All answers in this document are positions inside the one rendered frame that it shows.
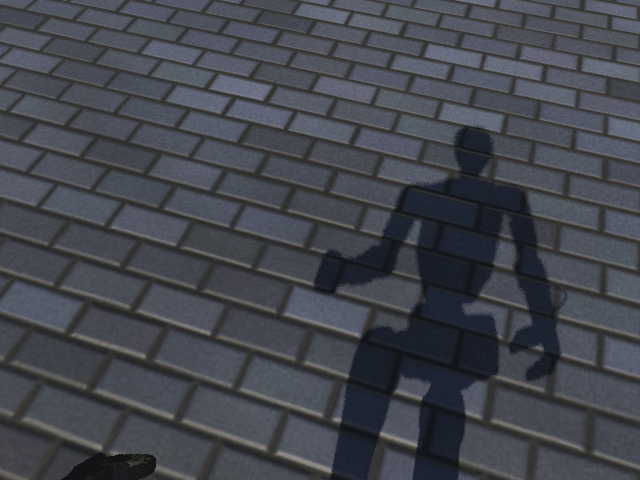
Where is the left robot hand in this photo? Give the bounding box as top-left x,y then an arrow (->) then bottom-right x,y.
61,453 -> 156,480

